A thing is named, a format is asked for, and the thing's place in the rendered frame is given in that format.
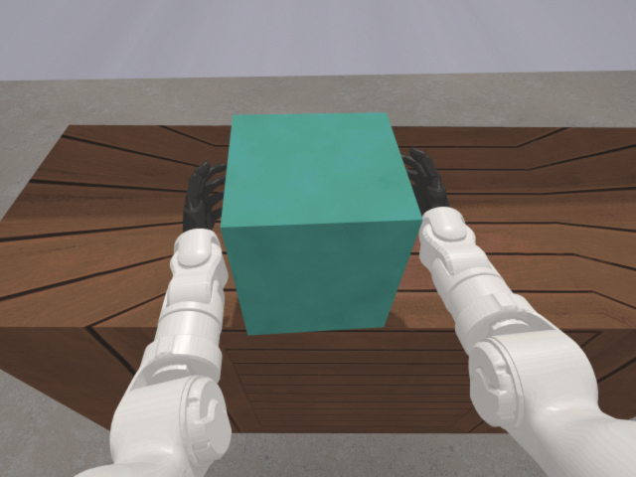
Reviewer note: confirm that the robot left upper arm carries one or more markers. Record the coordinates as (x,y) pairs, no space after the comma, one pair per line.
(172,429)

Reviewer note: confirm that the carton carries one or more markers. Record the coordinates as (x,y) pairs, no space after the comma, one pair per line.
(319,220)

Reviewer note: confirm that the robot right upper arm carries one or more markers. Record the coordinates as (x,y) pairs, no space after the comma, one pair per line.
(540,388)

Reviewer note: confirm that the left robot forearm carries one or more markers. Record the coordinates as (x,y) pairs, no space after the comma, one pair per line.
(191,319)

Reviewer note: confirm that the right robot forearm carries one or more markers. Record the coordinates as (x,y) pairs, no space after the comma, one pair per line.
(472,290)

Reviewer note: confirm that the left robot hand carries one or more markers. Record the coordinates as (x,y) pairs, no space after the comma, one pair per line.
(198,205)

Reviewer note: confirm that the right robot hand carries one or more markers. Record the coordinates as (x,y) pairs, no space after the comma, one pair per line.
(429,191)

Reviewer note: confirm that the pedestal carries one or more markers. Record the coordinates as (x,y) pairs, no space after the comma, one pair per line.
(85,254)

